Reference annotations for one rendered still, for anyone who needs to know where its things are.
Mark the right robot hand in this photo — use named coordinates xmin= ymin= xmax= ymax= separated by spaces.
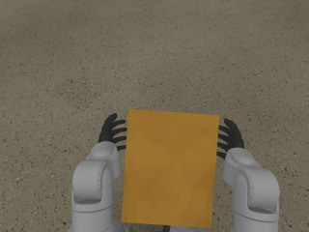
xmin=216 ymin=118 xmax=245 ymax=159

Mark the left robot forearm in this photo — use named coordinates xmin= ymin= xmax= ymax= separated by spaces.
xmin=68 ymin=141 xmax=122 ymax=232

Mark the left robot hand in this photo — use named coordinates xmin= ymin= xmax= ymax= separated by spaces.
xmin=98 ymin=113 xmax=127 ymax=151

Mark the carton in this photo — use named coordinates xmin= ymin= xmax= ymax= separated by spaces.
xmin=121 ymin=108 xmax=219 ymax=228

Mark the right robot forearm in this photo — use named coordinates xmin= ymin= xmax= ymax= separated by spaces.
xmin=222 ymin=147 xmax=280 ymax=232

